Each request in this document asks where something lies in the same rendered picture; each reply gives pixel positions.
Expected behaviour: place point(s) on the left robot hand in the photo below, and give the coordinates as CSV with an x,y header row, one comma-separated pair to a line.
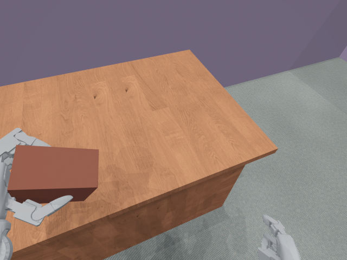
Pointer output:
x,y
29,211

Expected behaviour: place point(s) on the right robot hand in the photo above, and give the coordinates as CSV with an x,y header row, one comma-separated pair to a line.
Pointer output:
x,y
281,248

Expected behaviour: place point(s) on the sponge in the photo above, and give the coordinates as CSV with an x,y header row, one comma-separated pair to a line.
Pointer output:
x,y
43,174

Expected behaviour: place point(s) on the left robot forearm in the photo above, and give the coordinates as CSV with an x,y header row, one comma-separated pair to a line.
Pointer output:
x,y
6,247

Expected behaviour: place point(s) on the table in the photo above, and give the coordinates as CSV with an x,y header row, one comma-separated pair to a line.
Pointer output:
x,y
172,143

